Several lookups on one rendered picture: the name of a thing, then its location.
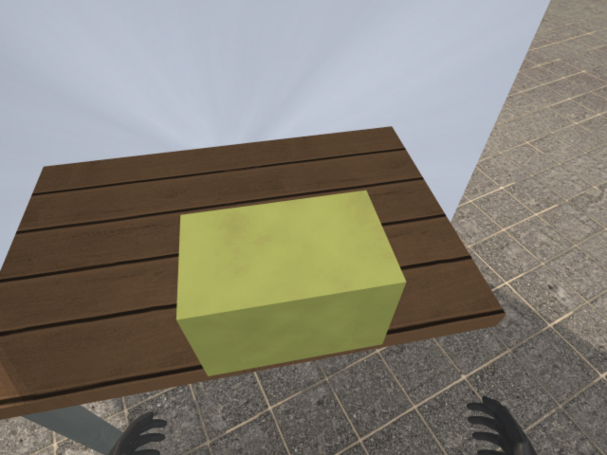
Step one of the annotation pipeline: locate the left robot hand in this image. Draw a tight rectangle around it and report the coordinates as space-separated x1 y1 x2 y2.
108 411 167 455

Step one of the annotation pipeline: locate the right robot hand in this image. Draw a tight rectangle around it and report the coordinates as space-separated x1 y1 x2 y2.
467 396 537 455

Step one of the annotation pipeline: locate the carton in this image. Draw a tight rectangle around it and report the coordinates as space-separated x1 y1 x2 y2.
176 191 406 376

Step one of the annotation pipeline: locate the table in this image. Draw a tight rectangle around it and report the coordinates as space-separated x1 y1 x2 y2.
0 126 506 455

